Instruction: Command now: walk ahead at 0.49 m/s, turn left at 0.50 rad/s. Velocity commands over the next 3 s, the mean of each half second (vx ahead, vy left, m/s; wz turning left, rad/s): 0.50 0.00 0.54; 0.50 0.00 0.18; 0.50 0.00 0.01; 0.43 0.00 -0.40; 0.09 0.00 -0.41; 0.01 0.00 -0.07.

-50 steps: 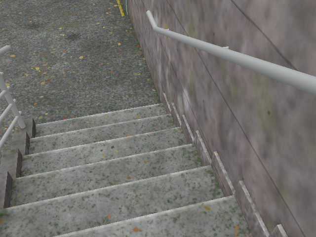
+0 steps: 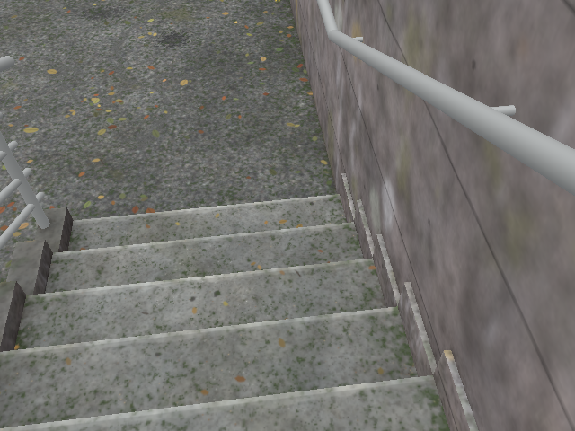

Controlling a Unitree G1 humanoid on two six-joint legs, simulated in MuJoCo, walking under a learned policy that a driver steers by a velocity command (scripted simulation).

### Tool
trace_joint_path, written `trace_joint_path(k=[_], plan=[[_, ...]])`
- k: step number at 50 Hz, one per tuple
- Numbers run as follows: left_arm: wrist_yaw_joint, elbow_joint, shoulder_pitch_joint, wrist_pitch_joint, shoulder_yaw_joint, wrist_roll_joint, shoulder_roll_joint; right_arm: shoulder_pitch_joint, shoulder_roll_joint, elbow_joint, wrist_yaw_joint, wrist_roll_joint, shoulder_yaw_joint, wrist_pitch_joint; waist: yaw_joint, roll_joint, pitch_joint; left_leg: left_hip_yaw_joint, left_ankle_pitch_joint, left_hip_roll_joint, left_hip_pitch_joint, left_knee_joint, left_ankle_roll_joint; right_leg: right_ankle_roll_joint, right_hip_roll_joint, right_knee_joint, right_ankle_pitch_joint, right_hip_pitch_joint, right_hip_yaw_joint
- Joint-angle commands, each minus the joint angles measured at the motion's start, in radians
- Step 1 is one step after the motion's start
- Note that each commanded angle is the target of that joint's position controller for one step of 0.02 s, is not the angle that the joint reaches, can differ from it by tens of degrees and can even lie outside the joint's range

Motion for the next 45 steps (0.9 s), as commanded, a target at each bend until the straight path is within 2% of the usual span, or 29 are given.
trace_joint_path(k=[1,3,4,5,6,7,8,9,11,13,15,17,20,22,25,26,27,28,29,30,31,33,35,37,40,42,43,44,45], plan=[[-0.019,0.008,0.042,0.03,0.002,-0.008,0.069,0.04,-0.253,-0.066,-0.034,0.037,-0.048,-0.027,0.033,0.056,0.145,-0.149,0.108,0.068,-0.355,-0.021,0.1,0.03,0.087,-0.456,0.179,0.496,-0.146],[-0.027,0.036,0.158,0.031,0.029,-0.039,0.145,0.003,-0.286,-0.12,0.019,0.022,-0.065,0.029,0.086,0.043,0.084,-0.351,0.422,0.136,-0.043,0.092,0.109,-0.04,0.069,-0.647,0.018,0.529,-0.087],[-0.014,0.063,0.276,0.003,0.08,-0.039,0.261,0.059,-0.24,-0.113,0.069,-0.01,-0.057,0.037,0.117,-0.005,-0.002,-0.322,0.693,0.085,-0.021,0.365,0.05,-0.129,0.019,-0.558,0.022,0.697,-0.055],[-0.035,0.128,0.441,-0.021,0.083,-0.007,0.317,0.321,-0.019,-0.055,0.103,0.02,-0.022,0.036,0.022,-0.219,-0.335,-0.171,0.104,0.025,-0.262,0.8,-0.012,-0.363,-0.213,-0.153,0.842,1.168,0.097],[-0.051,0.127,0.551,-0.002,0.09,0.015,0.323,0.341,-0.047,-0.074,0.115,0.045,-0.032,0.045,0.131,-0.253,-0.373,-0.091,-0.173,-0.032,-0.696,1.196,-0.044,-0.481,-0.363,-0.197,0.655,1.359,0.413],[-0.038,0.127,0.507,0.006,0.078,0.015,0.261,0.063,-0.125,-0.189,0.107,0.049,-0.046,0.046,0.204,-0.137,-0.189,-0.064,-0.001,0.035,-0.936,1.222,-0.033,-0.441,-0.389,-0.371,0.109,1.165,0.518],[-0.035,0.153,0.45,0.01,0.077,-0.013,0.26,-0.059,-0.118,-0.234,0.083,0.04,-0.042,0.049,0.169,-0.065,0.008,-0.084,0.183,0.093,-1.01,1.184,-0.013,-0.37,-0.35,-0.465,-0.281,0.938,0.499],[-0.024,0.136,0.375,0.005,0.04,-0.011,0.125,-0.116,-0.097,-0.258,0.075,0.029,-0.024,0.056,0.104,0.056,0.031,-0.096,0.366,0.162,-0.941,1.031,0.004,-0.286,-0.278,-0.511,-0.29,0.766,0.356],[-0.016,0.136,0.288,-0.011,0.004,0.003,-0.014,-0.056,-0.077,-0.252,0.076,0.02,-0.03,0.084,0.009,0.059,0.076,-0.131,0.511,0.271,-0.733,0.794,0.003,-0.291,-0.296,-0.536,-0.139,0.438,0.259],[0.023,0.09,0.131,-0.058,-0.007,-0.006,-0.048,-0.122,-0.119,-0.254,0.088,-0.003,-0.051,0.091,0.022,0.044,0.124,-0.035,0.669,0.278,-0.442,0.264,0.003,-0.236,-0.141,-0.65,-0.205,0.15,-0.012],[0.055,0.11,0.176,-0.079,0.02,-0.018,0.095,-0.253,-0.176,-0.273,0.096,0.02,-0.082,0.076,0.063,-0.018,0.023,0.04,0.618,0.221,-0.28,0.155,-0.061,-0.236,-0.136,-0.633,-0.117,0.179,-0.075],[0.046,0.139,0.274,-0.064,0.037,-0.003,0.143,-0.229,-0.151,-0.25,0.099,0.023,-0.078,0.06,0.069,-0.051,-0.005,-0.011,0.584,0.222,-0.428,0.247,-0.053,-0.21,-0.215,-0.536,0.103,0.424,-0.072],[0.087,0.238,0.496,-0.04,0.05,0.003,0.097,-0.265,-0.098,-0.307,0.085,-0.005,-0.06,0.07,0.14,0.024,-0.022,-0.032,0.507,0.22,-0.737,0.201,-0.039,-0.206,-0.251,-0.363,0.215,0.8,-0.036],[0.092,0.186,0.397,-0.034,0.05,-0.016,0.097,-0.339,-0.122,-0.354,0.091,-0.003,-0.061,0.079,0.13,0.032,0.02,0.044,0.497,0.195,-0.64,0.15,-0.012,-0.216,-0.208,-0.375,0.293,0.733,-0.079],[0.03,0.097,0.195,-0.045,0.076,-0.013,0.227,-0.048,-0.205,-0.244,0.098,-0.005,-0.122,0.083,-0.047,-0.008,0.021,0.206,0.393,0.035,0.131,0.196,-0.021,-0.177,-0.132,-0.281,0.427,0.192,-0.234],[0.011,0.048,0.035,-0.055,0.106,-0.025,0.298,0.256,-0.251,-0.121,0.079,-0.003,-0.159,0.068,-0.209,0.075,-0.001,0.211,0.464,-0.019,0.507,0.059,-0.013,-0.135,-0.07,0.026,0.279,-0.051,-0.257],[-0.021,0.053,-0.058,-0.053,0.125,-0.026,0.322,0.527,-0.292,-0.018,0.037,-0.011,-0.185,0.043,-0.351,0.229,-0.061,0.08,0.681,0.032,0.766,-0.168,0.072,-0.094,0.097,0.625,-0.554,-0.263,-0.253],[-0.083,-0.008,0.067,-0.065,0.063,-0.023,0.064,0.491,-0.365,-0.06,0.028,0.015,-0.166,0.019,-0.171,0.319,-0.253,-0.499,0.981,0.327,0.934,-0.286,0.336,-0.06,0.155,0.733,-1.008,-0.427,-0.01],[-0.072,-0.078,-0.096,-0.068,0.053,-0.071,0.032,0.396,-0.333,-0.064,0.033,0.013,-0.16,-0.001,-0.17,0.023,-0.017,-0.671,1.018,0.443,0.696,-0.388,0.349,-0.049,0.168,0.635,-0.888,-0.544,0.137],[-0.055,-0.105,-0.122,-0.055,0.058,-0.073,0.041,0.218,-0.259,-0.073,0.046,0.056,-0.135,-0.007,-0.089,0.01,0.058,-0.649,0.875,0.479,0.498,-0.358,0.319,-0.018,0.103,0.55,-0.795,-0.575,0.163],[-0.033,-0.048,-0.003,-0.024,0.073,-0.065,0.077,0.065,-0.171,-0.09,0.062,0.047,-0.102,0.016,0.02,-0.033,0.052,-0.582,0.709,0.459,0.263,-0.343,0.308,-0.039,0.046,0.514,-0.692,-0.471,0.148],[-0.018,0.047,0.2,0.024,0.034,0.046,0.012,-0.234,-0.052,-0.219,0.058,0.009,-0.036,0.048,0.164,0.022,0.083,-0.271,0.584,0.296,-0.329,-0.354,0.211,-0.079,-0.012,0.222,-0.285,-0.012,0.092],[-0.035,0.059,0.19,0.035,0.03,0.003,0.038,-0.295,-0.109,-0.283,0.035,-0.023,-0.028,0.023,0.175,-0.027,0.023,0.045,0.252,0.097,-0.677,-0.295,0.089,-0.06,0.018,-0.053,0.27,0.514,0.003],[-0.037,0.018,0.108,0.031,0.033,-0.043,0.054,-0.133,-0.211,-0.212,0.031,-0.003,-0.035,-0.006,0.139,0.03,0.074,0.078,0.122,0.065,-0.75,-0.264,0.069,0.03,0.102,-0.091,0.21,0.738,-0.09],[-0.016,-0.035,0.048,0.029,0.034,-0.011,0.136,0.009,-0.286,-0.179,0.061,0.019,-0.052,-0.003,0.112,0.014,0.131,-0.083,0.16,0.167,-0.414,-0.047,0.089,0.032,0.12,-0.275,-0.076,0.655,-0.11],[-0.005,0.061,0.333,0.021,0.057,-0.018,0.18,-0.01,-0.332,-0.157,0.094,0.023,-0.074,0.028,0.223,-0.078,0.099,-0.102,0.368,0.139,-0.206,0.304,0.051,-0.022,0.119,-0.566,-0.021,0.789,-0.098],[0.0,0.088,0.489,0.016,0.101,0.0,0.272,0.04,-0.25,-0.116,0.122,0.009,-0.063,0.03,0.27,-0.139,0.012,-0.147,0.415,0.091,-0.293,0.63,0.006,-0.144,0.024,-0.507,0.069,0.971,0.033],[-0.019,0.089,0.496,0.019,0.111,-0.024,0.328,0.309,-0.09,-0.084,0.14,0.012,-0.038,0.035,0.131,-0.292,-0.228,-0.055,-0.081,0.018,-0.605,1.06,-0.053,-0.405,-0.19,-0.213,0.675,1.313,0.299],[-0.026,0.084,0.509,0.016,0.115,-0.004,0.295,0.18,-0.143,-0.172,0.142,0.023,-0.036,0.036,0.211,-0.13,-0.198,-0.07,-0.061,0.008,-0.864,1.185,-0.076,-0.464,-0.241,-0.274,0.574,1.322,0.454]])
